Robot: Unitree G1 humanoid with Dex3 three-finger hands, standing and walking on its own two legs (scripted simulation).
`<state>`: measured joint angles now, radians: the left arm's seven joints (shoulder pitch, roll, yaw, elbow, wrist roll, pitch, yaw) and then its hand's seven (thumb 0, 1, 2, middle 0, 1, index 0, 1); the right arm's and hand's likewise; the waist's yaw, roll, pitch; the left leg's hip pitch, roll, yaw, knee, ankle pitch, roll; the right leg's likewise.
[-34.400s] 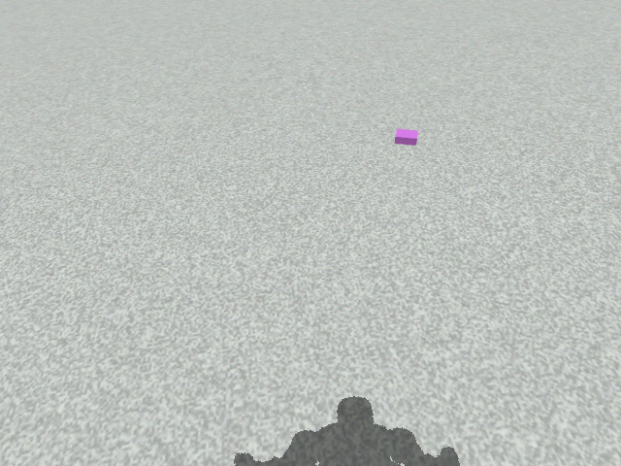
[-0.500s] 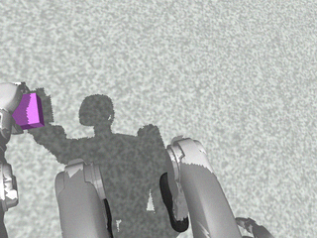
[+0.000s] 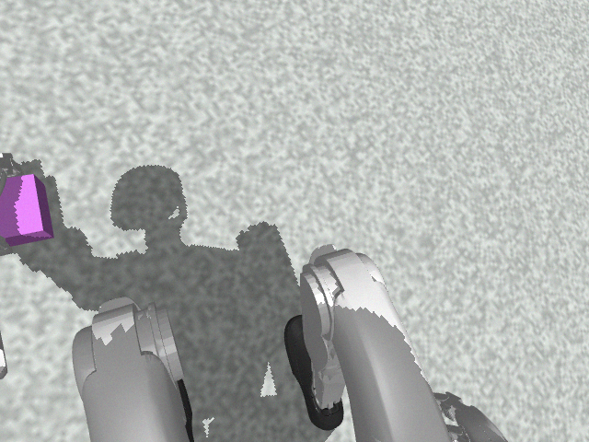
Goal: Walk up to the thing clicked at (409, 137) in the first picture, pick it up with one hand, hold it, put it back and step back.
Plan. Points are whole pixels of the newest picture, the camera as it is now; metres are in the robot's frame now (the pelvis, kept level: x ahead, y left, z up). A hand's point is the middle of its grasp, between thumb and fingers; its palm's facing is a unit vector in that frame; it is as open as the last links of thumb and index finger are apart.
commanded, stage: rest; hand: left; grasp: from above
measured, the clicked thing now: out of the picture +0.46 +0.33 -0.22
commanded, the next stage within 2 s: open in 1.34 s
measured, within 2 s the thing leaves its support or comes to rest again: rests again in 0.94 s
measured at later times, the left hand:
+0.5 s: hand (3, 216) +0.46 +0.32 -0.23, palm faces -0.46 -0.10 -0.88, open 10.9 cm
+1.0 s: hand (13, 220) +0.46 +0.32 -0.25, palm faces -0.46 -0.10 -0.88, open 10.8 cm
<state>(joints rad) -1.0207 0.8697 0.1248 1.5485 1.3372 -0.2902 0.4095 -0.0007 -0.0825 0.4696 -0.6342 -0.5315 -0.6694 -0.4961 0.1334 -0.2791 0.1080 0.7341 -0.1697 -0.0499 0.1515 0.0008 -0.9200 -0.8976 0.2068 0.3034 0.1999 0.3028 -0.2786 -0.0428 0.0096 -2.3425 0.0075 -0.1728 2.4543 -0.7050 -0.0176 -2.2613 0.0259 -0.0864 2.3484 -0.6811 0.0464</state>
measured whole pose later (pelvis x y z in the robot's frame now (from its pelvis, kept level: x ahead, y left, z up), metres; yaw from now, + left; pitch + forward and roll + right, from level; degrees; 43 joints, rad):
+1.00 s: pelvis +0.00 +0.01 -0.02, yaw -4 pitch +28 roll -13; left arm -1.03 1.03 0.16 1.71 1.36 -0.28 0.57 0.00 -0.09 0.46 -0.65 -0.52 -0.68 -0.49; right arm 0.10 -0.32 0.25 0.69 -0.26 -0.14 0.20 0.00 -0.91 -0.90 0.21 0.30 0.20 0.30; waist -0.36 -0.13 0.12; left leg -2.36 0.01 -0.25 2.57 -0.73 -0.02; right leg -2.26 0.06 -0.15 2.40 -0.67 0.06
